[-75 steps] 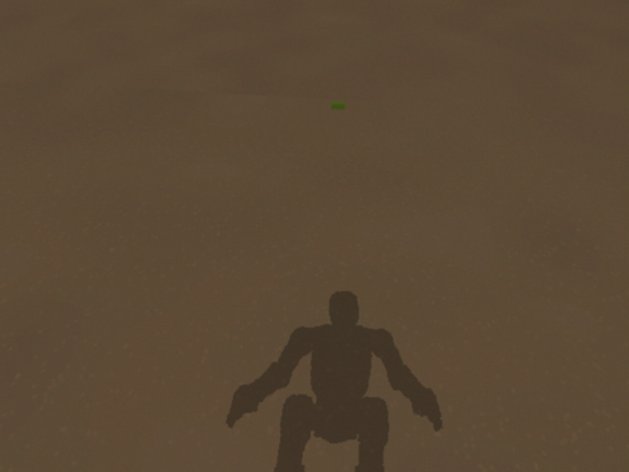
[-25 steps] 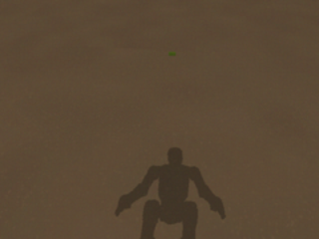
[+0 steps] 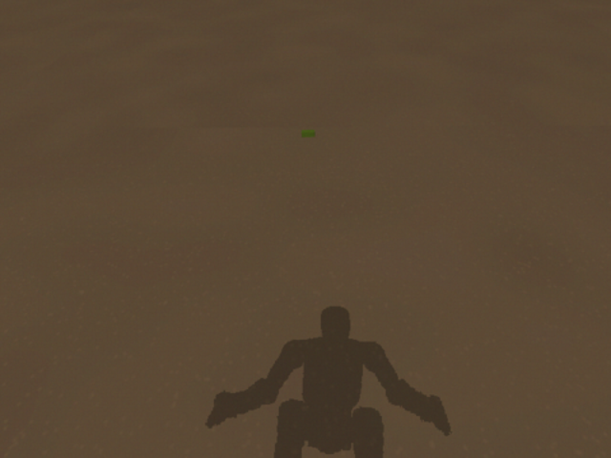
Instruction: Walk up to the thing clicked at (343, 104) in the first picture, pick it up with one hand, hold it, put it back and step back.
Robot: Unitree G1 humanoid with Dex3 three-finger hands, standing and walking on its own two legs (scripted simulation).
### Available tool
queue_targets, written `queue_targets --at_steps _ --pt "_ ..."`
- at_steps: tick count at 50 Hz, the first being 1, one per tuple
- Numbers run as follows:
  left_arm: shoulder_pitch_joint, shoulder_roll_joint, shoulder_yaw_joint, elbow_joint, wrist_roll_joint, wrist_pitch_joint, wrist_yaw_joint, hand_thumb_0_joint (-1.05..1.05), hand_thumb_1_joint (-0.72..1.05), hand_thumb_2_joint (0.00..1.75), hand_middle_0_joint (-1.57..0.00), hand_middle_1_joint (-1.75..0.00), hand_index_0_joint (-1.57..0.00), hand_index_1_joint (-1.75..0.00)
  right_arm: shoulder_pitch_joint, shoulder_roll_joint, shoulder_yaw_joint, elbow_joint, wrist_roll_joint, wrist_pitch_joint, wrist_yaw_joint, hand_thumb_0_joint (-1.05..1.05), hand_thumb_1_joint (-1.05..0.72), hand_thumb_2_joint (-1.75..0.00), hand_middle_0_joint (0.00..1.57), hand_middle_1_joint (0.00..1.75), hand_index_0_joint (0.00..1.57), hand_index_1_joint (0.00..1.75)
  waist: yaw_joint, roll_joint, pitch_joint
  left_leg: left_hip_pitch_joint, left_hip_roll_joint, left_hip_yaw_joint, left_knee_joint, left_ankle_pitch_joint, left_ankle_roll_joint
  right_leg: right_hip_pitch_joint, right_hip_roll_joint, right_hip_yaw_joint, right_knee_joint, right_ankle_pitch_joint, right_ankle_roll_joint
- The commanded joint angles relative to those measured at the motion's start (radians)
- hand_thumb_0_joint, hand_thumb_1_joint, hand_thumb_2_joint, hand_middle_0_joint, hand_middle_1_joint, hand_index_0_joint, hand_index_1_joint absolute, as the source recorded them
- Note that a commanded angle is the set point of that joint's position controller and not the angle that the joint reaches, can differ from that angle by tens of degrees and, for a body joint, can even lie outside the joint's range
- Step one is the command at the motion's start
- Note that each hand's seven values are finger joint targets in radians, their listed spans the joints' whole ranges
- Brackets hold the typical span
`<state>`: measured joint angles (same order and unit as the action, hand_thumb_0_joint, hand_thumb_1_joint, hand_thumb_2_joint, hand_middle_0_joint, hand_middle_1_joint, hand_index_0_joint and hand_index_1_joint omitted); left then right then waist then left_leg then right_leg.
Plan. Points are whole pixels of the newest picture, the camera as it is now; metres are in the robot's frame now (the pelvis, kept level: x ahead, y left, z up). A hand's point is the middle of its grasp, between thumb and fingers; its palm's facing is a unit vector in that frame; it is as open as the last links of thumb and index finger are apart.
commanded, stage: walk up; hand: left
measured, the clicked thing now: (308, 133) +2.27 +0.20 -0.76
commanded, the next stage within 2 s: none
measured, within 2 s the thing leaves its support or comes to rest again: neither
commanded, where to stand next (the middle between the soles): +1.90 -0.02 m, yaw -2 degrees
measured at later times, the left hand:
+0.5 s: hand (183, 336) +0.39 +0.28 -0.14, palm faces -0.11 -0.94 -0.33, open 7.4 cm
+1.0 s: hand (231, 245) +0.62 +0.24 -0.13, palm faces +0.00 -0.92 -0.38, open 7.4 cm
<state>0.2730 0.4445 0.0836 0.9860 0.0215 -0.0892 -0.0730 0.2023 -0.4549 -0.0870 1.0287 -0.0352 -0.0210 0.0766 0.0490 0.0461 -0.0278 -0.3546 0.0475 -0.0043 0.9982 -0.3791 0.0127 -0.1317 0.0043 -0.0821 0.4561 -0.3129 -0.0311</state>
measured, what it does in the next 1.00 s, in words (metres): walks ahead: left foot, then right foot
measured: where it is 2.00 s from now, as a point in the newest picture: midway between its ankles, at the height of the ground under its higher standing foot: (344, 261)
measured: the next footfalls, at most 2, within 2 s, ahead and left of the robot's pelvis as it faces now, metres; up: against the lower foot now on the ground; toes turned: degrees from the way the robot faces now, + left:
left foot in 0.26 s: +0.37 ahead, +0.15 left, +0.00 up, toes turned +5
right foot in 0.68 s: +0.58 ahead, -0.17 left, +0.00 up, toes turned -9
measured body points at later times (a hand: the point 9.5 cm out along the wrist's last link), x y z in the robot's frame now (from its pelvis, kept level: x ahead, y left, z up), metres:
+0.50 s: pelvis +0.30 +0.02 +0.00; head +0.30 +0.02 +0.45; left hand +0.39 +0.33 -0.12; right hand +0.37 -0.31 -0.10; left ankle +0.33 +0.14 -0.74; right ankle +0.34 -0.12 -0.69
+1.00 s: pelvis +0.60 -0.04 +0.00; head +0.63 -0.05 +0.45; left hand +0.62 +0.29 -0.11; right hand +0.73 -0.36 -0.11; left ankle +0.76 +0.10 -0.70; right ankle +0.54 -0.16 -0.74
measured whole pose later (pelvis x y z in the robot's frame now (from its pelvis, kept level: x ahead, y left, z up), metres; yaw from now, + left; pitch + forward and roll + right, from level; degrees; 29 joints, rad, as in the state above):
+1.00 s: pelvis +0.60 -0.04 +0.00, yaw +0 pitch -1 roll -2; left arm 0.33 0.42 0.05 0.94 0.01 -0.11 -0.06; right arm 0.15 -0.43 -0.06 0.91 -0.02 -0.05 0.11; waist 0.05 0.06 0.05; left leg -0.58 0.11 0.02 0.71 -0.13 0.00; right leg -0.05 -0.02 -0.15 0.37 -0.31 0.00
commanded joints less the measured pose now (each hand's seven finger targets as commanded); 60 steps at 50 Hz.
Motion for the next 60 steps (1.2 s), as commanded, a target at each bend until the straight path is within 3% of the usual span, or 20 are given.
queue_targets --at_steps 1,9,13,14,15,16,18,21,30,33,34,35,36,41,50,54,55,56,57,60 --pt "-0.060 0.244 0.043 -0.088 -0.021 -0.033 0.024 0.00 0.90 0.90 -0.20 -0.30 -0.20 -0.30 -0.131 -0.187 -0.030 -0.137 0.013 -0.061 0.015 0.00 -0.90 -0.90 0.20 0.30 0.20 0.30 -0.017 -0.097 0.129 -0.330 0.077 -0.066 -0.036 0.131 -0.006 0.164 -0.240 0.297 -0.348 -0.085 -0.116" --pt "-0.007 0.285 0.039 -0.112 -0.022 -0.021 0.018 0.00 0.90 0.90 -0.20 -0.30 -0.20 -0.30 -0.279 -0.146 -0.025 -0.234 0.013 -0.054 0.031 0.00 -0.90 -0.90 0.20 0.30 0.20 0.30 0.027 -0.117 0.121 -0.088 0.046 0.069 -0.425 0.309 -0.005 0.065 -0.225 0.119 -0.313 0.228 -0.149" --pt "0.013 0.246 0.017 -0.126 -0.038 -0.008 0.033 0.00 0.90 0.90 -0.20 -0.30 -0.20 -0.30 0.109 -0.201 -0.074 -0.133 -0.009 -0.059 0.001 0.00 -0.90 -0.90 0.20 0.30 0.20 0.30 -0.147 0.032 -0.070 0.485 -0.059 0.147 -0.486 0.210 0.095 -0.114 -0.133 -0.019 0.281 0.596 -0.084" --pt "0.061 0.185 -0.006 -0.145 -0.042 -0.009 0.040 0.00 0.90 0.90 -0.20 -0.30 -0.20 -0.30 0.263 -0.272 -0.108 -0.119 -0.031 -0.062 -0.013 0.00 -0.90 -0.90 0.20 0.30 0.20 0.30 -0.209 0.168 -0.171 0.719 0.094 -0.106 -0.507 0.004 0.162 -0.372 -0.058 -0.026 0.619 0.358 -0.035" --pt "0.085 0.169 -0.003 -0.173 -0.057 -0.019 0.044 0.00 0.90 0.90 -0.20 -0.30 -0.20 -0.30 0.307 -0.354 -0.127 -0.151 -0.009 -0.069 -0.019 0.00 -0.90 -0.90 0.20 0.30 0.20 0.30 -0.211 0.265 -0.276 0.828 0.390 -0.682 -0.673 -0.131 0.289 -0.594 0.104 0.109 0.828 -0.183 -0.020" --pt "0.011 0.262 0.002 -0.160 -0.050 -0.027 0.050 0.00 0.90 0.90 -0.20 -0.30 -0.20 -0.30 0.234 -0.353 -0.141 -0.167 0.036 -0.068 -0.021 0.00 -0.90 -0.90 0.20 0.30 0.20 0.30 -0.197 0.101 -0.254 0.704 0.425 -0.726 -0.766 -0.251 0.339 -0.578 0.016 0.239 0.894 -0.157 -0.041" --pt "-0.007 0.234 -0.006 -0.141 -0.052 -0.035 0.037 0.00 0.90 0.90 -0.20 -0.30 -0.20 -0.30 0.084 -0.266 -0.094 -0.206 0.035 -0.074 -0.032 0.00 -0.90 -0.90 0.20 0.30 0.20 0.30 -0.115 0.038 -0.075 0.451 0.319 -0.351 -0.739 -0.046 0.234 -0.544 -0.077 0.228 0.798 -0.032 -0.027" --pt "0.061 0.204 0.005 -0.104 -0.033 -0.010 0.007 0.00 0.90 0.90 -0.20 -0.30 -0.20 -0.30 -0.009 -0.206 -0.059 -0.228 0.037 -0.091 -0.029 0.00 -0.90 -0.90 0.20 0.30 0.20 0.30 -0.036 0.060 0.017 0.148 0.246 -0.123 -0.795 0.011 0.199 -0.383 -0.133 0.154 0.604 -0.006 0.018" --pt "-0.030 0.193 0.046 -0.105 -0.011 0.002 -0.036 0.00 0.90 0.90 -0.20 -0.30 -0.20 -0.30 -0.085 -0.249 -0.061 -0.232 0.032 -0.107 -0.007 0.00 -0.90 -0.90 0.20 0.30 0.20 0.30 0.014 0.058 0.050 -0.033 0.215 -0.009 -0.770 -0.218 0.153 -0.129 -0.125 0.022 0.221 0.252 0.021" --pt "0.082 0.232 0.072 -0.069 -0.002 -0.009 -0.020 0.00 0.90 0.90 -0.20 -0.30 -0.20 -0.30 -0.051 -0.202 -0.039 -0.204 0.018 -0.098 -0.013 0.00 -0.90 -0.90 0.20 0.30 0.20 0.30 0.091 -0.105 0.006 -0.120 0.126 0.088 -0.376 0.004 0.105 0.130 -0.074 0.013 0.154 0.053 -0.014" --pt "0.207 0.302 0.095 -0.049 0.008 -0.024 -0.001 0.00 0.90 0.90 -0.20 -0.30 -0.20 -0.30 0.007 -0.129 -0.014 -0.205 0.021 -0.098 -0.010 0.00 -0.90 -0.90 0.20 0.30 0.20 0.30 0.137 -0.344 -0.048 -0.234 0.013 0.153 0.016 0.075 0.070 0.261 -0.168 0.208 -0.005 -0.222 -0.052" --pt "0.215 0.366 0.095 -0.077 0.004 -0.039 0.015 0.00 0.90 0.90 -0.20 -0.30 -0.20 -0.30 0.035 -0.085 0.008 -0.230 0.027 -0.099 -0.014 0.00 -0.90 -0.90 0.20 0.30 0.20 0.30 0.107 -0.432 -0.022 -0.428 -0.067 0.069 0.244 -0.132 0.025 0.289 -0.382 0.640 -0.197 -0.315 -0.118" --pt "0.152 0.377 0.082 -0.093 -0.021 -0.034 0.022 0.00 0.90 0.90 -0.20 -0.30 -0.20 -0.30 -0.008 -0.190 -0.019 -0.218 0.031 -0.097 -0.028 0.00 -0.90 -0.90 0.20 0.30 0.20 0.30 0.092 -0.287 -0.012 -0.467 -0.037 -0.027 0.336 -0.108 0.020 0.249 -0.466 0.822 -0.301 -0.288 -0.186" --pt "-0.047 0.257 0.047 -0.132 -0.030 -0.047 0.036 0.00 0.90 0.90 -0.20 -0.30 -0.20 -0.30 0.054 -0.184 -0.021 -0.137 0.039 -0.070 -0.008 0.00 -0.90 -0.90 0.20 0.30 0.20 0.30 -0.045 -0.222 0.071 -0.258 0.079 -0.073 0.059 0.125 0.002 -0.011 -0.277 0.243 -0.249 0.108 -0.144" --pt "-0.011 0.278 0.054 -0.145 -0.010 -0.046 0.029 0.00 0.90 0.90 -0.20 -0.30 -0.20 -0.30 -0.154 -0.132 -0.032 -0.216 0.025 -0.061 0.038 0.00 -0.90 -0.90 0.20 0.30 0.20 0.30 -0.005 -0.126 0.059 -0.056 0.050 0.064 -0.412 0.313 0.010 -0.008 -0.260 0.059 -0.234 0.153 -0.143" --pt "0.020 0.230 0.030 -0.146 -0.014 -0.022 0.040 0.00 0.90 0.90 -0.20 -0.30 -0.20 -0.30 0.144 -0.198 -0.074 -0.127 0.003 -0.069 0.013 0.00 -0.90 -0.90 0.20 0.30 0.20 0.30 -0.145 0.046 -0.094 0.400 -0.025 0.097 -0.481 0.166 0.092 -0.127 -0.171 -0.050 0.287 0.391 -0.085" --pt "0.060 0.148 -0.005 -0.160 -0.018 -0.022 0.042 0.00 0.90 0.90 -0.20 -0.30 -0.20 -0.30 0.285 -0.288 -0.108 -0.104 -0.016 -0.072 -0.007 0.00 -0.90 -0.90 0.20 0.30 0.20 0.30 -0.204 0.233 -0.175 0.598 0.155 -0.184 -0.514 -0.015 0.154 -0.364 -0.097 -0.041 0.609 0.178 -0.046" --pt "0.083 0.156 0.001 -0.174 -0.041 -0.021 0.047 0.00 0.90 0.90 -0.20 -0.30 -0.20 -0.30 0.253 -0.351 -0.116 -0.157 0.006 -0.079 -0.017 0.00 -0.90 -0.90 0.20 0.30 0.20 0.30 -0.178 0.266 -0.185 0.677 0.384 -0.689 -0.709 -0.130 0.256 -0.608 0.055 0.031 0.772 -0.206 -0.022" --pt "0.018 0.246 0.005 -0.160 -0.027 -0.021 0.057 0.00 0.90 0.90 -0.20 -0.30 -0.20 -0.30 0.199 -0.342 -0.124 -0.170 0.049 -0.076 -0.018 0.00 -0.90 -0.90 0.20 0.30 0.20 0.30 -0.178 0.098 -0.185 0.599 0.399 -0.667 -0.733 -0.130 0.286 -0.605 -0.039 0.163 0.822 -0.164 -0.039" --pt "0.047 0.216 0.001 -0.111 -0.039 -0.023 0.042 0.00 0.90 0.90 -0.20 -0.30 -0.20 -0.30 0.075 -0.223 -0.064 -0.201 0.047 -0.084 -0.036 0.00 -0.90 -0.90 0.20 0.30 0.20 0.30 -0.087 0.042 -0.022 0.349 0.269 -0.250 -0.711 0.229 0.202 -0.521 -0.130 0.167 0.705 -0.019 -0.011"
